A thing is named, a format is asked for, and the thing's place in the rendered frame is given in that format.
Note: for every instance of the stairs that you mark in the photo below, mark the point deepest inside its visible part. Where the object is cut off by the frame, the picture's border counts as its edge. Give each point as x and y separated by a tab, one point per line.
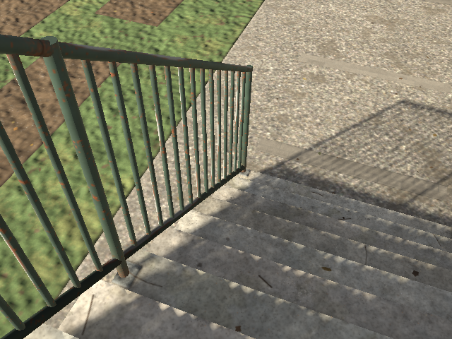
266	258

